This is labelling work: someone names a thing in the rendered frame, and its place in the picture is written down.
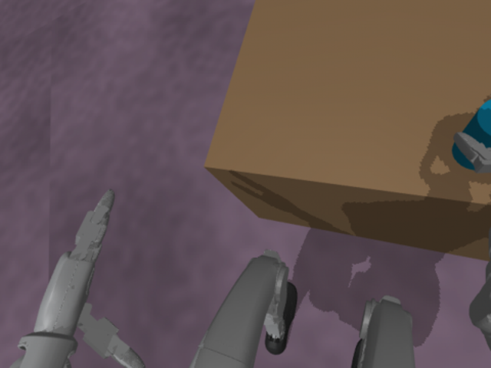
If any left robot arm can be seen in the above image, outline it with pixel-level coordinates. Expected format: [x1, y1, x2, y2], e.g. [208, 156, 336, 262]
[9, 332, 78, 368]

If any left robot foot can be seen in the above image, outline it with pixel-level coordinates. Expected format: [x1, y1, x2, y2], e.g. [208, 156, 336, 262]
[265, 282, 298, 355]

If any left robot hand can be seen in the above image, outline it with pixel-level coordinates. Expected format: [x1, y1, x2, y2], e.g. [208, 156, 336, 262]
[34, 189, 146, 368]

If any right robot arm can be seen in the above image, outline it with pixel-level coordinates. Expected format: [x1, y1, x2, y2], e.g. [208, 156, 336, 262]
[469, 227, 491, 351]

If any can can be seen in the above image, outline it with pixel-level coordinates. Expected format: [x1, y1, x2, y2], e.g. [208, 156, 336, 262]
[452, 100, 491, 170]

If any right robot hand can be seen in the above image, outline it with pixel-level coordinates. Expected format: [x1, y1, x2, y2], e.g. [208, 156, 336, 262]
[453, 94, 491, 173]

